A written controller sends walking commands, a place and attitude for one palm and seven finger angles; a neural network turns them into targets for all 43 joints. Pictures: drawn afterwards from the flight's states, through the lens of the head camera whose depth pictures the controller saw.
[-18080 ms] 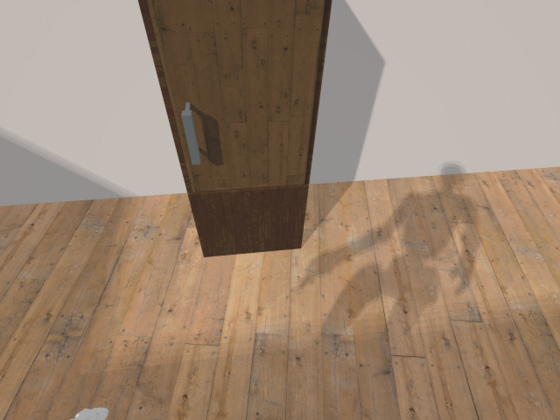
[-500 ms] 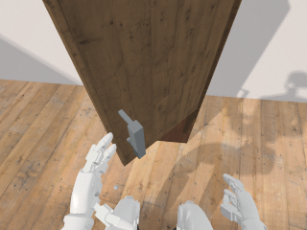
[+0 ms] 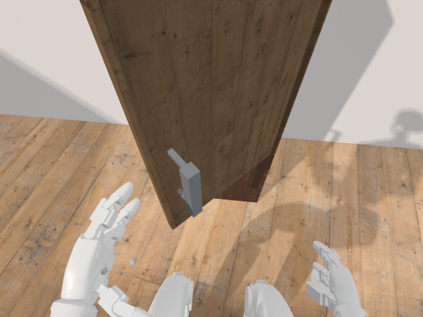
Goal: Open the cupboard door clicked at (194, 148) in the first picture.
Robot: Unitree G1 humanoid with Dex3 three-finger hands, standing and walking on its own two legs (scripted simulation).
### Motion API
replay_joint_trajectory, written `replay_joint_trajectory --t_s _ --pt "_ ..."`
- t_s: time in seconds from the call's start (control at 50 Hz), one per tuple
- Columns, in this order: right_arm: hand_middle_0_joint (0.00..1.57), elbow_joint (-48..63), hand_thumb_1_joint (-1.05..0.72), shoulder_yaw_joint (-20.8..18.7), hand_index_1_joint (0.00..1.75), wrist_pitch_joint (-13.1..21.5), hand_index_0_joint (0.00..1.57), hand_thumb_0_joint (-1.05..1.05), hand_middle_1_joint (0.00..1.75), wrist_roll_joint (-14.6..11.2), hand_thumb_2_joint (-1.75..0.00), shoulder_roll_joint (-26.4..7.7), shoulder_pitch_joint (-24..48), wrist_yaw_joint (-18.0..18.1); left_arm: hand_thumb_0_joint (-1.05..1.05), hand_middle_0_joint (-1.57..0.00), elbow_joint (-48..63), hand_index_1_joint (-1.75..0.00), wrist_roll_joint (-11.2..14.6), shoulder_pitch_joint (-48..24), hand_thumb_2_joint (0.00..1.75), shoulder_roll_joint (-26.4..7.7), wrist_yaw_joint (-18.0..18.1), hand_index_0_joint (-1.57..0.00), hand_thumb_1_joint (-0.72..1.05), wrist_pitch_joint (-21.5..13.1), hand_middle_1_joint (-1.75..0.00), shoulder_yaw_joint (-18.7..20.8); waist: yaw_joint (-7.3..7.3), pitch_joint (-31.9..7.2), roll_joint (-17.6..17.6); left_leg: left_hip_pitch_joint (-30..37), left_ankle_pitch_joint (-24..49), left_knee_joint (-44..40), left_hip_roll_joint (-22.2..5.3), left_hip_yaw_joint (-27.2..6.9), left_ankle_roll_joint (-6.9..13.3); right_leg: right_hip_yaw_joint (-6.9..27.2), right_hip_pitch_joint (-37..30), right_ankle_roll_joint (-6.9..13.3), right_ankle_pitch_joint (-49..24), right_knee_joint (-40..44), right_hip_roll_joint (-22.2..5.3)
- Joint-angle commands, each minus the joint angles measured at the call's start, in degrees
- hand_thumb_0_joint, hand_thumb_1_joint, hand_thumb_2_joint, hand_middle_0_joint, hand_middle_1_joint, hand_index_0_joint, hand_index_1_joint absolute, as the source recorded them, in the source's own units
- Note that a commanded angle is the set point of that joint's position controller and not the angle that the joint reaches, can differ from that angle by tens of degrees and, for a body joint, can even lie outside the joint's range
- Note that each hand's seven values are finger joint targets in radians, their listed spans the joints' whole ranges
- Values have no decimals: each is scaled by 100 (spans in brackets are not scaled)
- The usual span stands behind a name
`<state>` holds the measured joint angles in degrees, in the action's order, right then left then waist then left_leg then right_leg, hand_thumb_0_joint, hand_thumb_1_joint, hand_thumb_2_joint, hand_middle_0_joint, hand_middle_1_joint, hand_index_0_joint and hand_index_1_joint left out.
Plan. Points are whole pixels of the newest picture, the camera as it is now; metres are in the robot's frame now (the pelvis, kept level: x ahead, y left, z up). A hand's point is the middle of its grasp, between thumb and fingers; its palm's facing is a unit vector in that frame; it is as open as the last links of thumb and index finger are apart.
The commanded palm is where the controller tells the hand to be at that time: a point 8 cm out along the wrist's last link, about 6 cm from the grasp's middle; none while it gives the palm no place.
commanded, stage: draw the hand back to the body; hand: left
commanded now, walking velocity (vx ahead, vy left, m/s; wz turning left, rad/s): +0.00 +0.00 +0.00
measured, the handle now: (185, 184) +0.35 +0.08 +0.04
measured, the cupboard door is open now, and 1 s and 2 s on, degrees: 46 46 46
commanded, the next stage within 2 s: step back with the hand held close in 1.42 s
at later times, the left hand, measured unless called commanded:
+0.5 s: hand (51, 242) +0.20 +0.21 +0.16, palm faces +0.13 -0.94 -0.31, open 15.3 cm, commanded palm +0.17 +0.26 +0.19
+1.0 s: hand out of the picture +0.24 +0.28 +0.28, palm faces +0.42 -0.81 -0.42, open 9.6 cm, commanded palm +0.19 +0.32 +0.30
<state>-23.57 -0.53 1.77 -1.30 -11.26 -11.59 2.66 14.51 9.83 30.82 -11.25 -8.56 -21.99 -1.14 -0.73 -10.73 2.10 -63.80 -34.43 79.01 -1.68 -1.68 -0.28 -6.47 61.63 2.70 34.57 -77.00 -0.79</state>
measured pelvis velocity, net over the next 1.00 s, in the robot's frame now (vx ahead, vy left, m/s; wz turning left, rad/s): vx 0.05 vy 0.03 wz -0.01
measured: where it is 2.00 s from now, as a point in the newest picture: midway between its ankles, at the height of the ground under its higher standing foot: outside the picture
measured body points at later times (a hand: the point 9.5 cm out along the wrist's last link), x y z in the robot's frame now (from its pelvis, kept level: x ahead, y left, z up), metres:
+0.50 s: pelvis +0.03 +0.02 +0.08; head +0.04 +0.01 +0.53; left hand +0.19 +0.26 +0.18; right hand +0.21 -0.21 +0.02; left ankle +0.03 +0.12 -0.61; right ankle +0.03 -0.10 -0.61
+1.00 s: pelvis +0.05 +0.03 +0.13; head +0.03 +0.01 +0.58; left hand +0.21 +0.32 +0.30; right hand +0.24 -0.18 +0.06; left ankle +0.03 +0.12 -0.61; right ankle +0.03 -0.10 -0.61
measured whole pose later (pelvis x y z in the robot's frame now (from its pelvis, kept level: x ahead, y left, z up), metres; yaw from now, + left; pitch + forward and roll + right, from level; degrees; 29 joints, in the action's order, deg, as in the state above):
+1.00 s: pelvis +0.05 +0.03 +0.13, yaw +0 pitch -2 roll -1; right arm -33.0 3.4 6.1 -0.6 -12.7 -12.3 4.9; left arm 25.4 3.3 29.8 -20.5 7.6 -1.2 16.9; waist -3.7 -1.5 3.7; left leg -9.6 -17.9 29.7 0.5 1.8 1.8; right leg -3.2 8.2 -0.4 16.9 -27.3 -1.0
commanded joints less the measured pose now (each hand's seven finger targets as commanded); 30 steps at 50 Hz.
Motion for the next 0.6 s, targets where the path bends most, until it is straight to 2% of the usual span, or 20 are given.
replay_joint_trajectory --t_s 0.0,0.02,0.04,0.08,0.1,0.12,0.16,0.18,0.22,0.28,0.32,0.34,0.36,0.38,0.42,0.48,0.5,0.58 --pt "20 1065 -90 -263 30 237 20 0 30 -76 -90 -661 163 107 0 -15 1394 -30 176 484 30 -439 90 -15 -50 -57 -30 471 73 -1173 -298 1364 1188 -1644 263 -61 185 450 -1629 -133 -1021 1935 212" --pt "20 1083 -90 -233 30 242 20 0 30 -81 -90 -679 178 121 0 -15 1339 -30 162 435 30 -356 79 -15 -50 -8 -30 358 143 -915 -282 1394 1018 -1724 267 -55 178 441 -1558 -159 -821 2058 198" --pt "20 1080 -90 -204 30 250 20 0 30 -81 -90 -696 132 131 0 -15 1391 -30 186 309 30 -422 71 -15 -50 8 -30 396 174 -820 -213 1421 906 -1797 275 -66 175 443 -1572 -156 -649 2161 186" --pt "20 1077 -90 -174 30 293 20 0 30 -76 -90 -713 95 172 0 -15 1392 -30 234 272 30 -510 46 -15 -50 11 -30 494 180 -715 -261 1536 841 -1928 275 -79 176 467 -1685 -153 -525 2333 183" --pt "20 1061 -90 -169 30 305 20 0 30 -78 -90 -729 108 189 0 -15 1369 -30 244 305 30 -604 31 -15 -50 8 -30 597 160 -709 -163 1619 874 -1994 269 -82 182 431 -1741 -135 -547 2364 200" --pt "20 1061 -90 -149 30 324 20 0 30 -81 -90 -727 69 195 0 -15 1374 -30 273 288 30 -648 -1 -15 -50 3 -30 653 158 -707 -180 1712 911 -2058 274 -67 178 449 -1835 -143 -590 2439 188" --pt "20 1057 -90 -136 30 368 20 0 30 -104 -90 -724 53 207 0 -15 1421 -30 365 370 30 -707 -69 -15 -50 -23 -30 764 128 -574 1 1921 951 -2232 272 -58 159 403 -1932 -135 -662 2551 198" --pt "20 1052 -90 -127 30 381 20 0 30 -113 -90 -722 35 213 0 -15 1406 -30 415 406 30 -701 -109 -15 -50 -12 -30 799 128 -532 -43 2006 992 -2315 269 -63 161 388 -2018 -141 -711 2621 205" --pt "20 1047 -90 -117 30 427 20 0 30 -128 -90 -732 55 222 0 -15 1536 -30 488 390 30 -805 -158 -15 -50 -7 -30 924 98 -563 67 2229 1202 -2450 260 -73 165 355 -2211 -132 -950 2682 215" --pt "20 999 -90 -115 30 500 20 0 30 -161 -90 -722 23 214 0 -15 1651 -30 601 534 34 -893 -238 -15 -40 67 -30 1093 49 -588 214 2572 1524 -2670 246 -75 153 280 -2480 -134 -1382 2787 232" --pt "20 971 -90 -106 30 543 20 0 30 -178 -90 -722 76 208 0 -16 1609 -30 656 587 37 -881 -307 -16 -32 171 -30 1136 62 -450 206 2675 1643 -2770 238 -74 157 274 -2621 -144 -1534 2901 237" --pt "20 1004 -90 -143 30 367 20 0 30 -112 -90 -721 31 394 0 -16 1868 -30 -236 934 39 -1871 537 -16 -29 753 -30 1486 -364 -738 231 2925 1796 -3224 95 24 152 582 -2971 -55 -1607 3192 50" --pt "20 1118 -90 -48 30 332 20 0 30 -96 -90 -618 46 449 0 -16 2170 -30 -349 1064 40 -1240 889 -16 -26 1077 -30 1056 -161 -436 411 3102 1882 -3339 124 44 154 485 -2940 -83 -1706 3272 29" --pt "20 1017 -90 -22 30 283 20 0 30 -80 -90 -596 -17 457 0 -16 2089 -30 -474 1140 42 -1026 1122 -16 -22 1357 -30 855 -115 -186 521 3174 1959 -3422 100 33 150 401 -3021 -100 -1756 3321 14" --pt "20 929 -90 1 30 219 20 0 30 -62 -90 -635 7 493 0 -16 2068 -30 -614 1029 45 -1177 1422 -16 -15 1671 -30 1004 -72 -22 93 3333 2105 -3532 67 15 182 348 -3216 -131 -1884 3547 38" --pt "20 864 -90 67 30 275 20 0 30 -34 -90 -706 26 533 0 -17 2261 -30 -722 578 50 -1307 1656 -17 -5 1830 -30 1039 -29 22 152 3790 2127 -3811 62 -3 191 337 -3455 -146 -1921 3825 18" --pt "20 802 -90 97 30 323 20 0 30 -26 -90 -720 59 544 0 -17 2251 -30 -747 401 51 -1412 1727 -17 -1 1855 -30 1145 -53 43 63 3895 2166 -3929 64 -51 190 318 -3591 -133 -1931 3907 22" --pt "20 616 -90 131 30 478 20 0 30 -17 -90 -737 123 535 0 -17 2252 -30 -772 310 57 -1426 1812 -17 13 1898 -30 1297 -101 174 64 4373 2419 -4305 43 -46 184 309 -3969 -150 -2168 4195 -1"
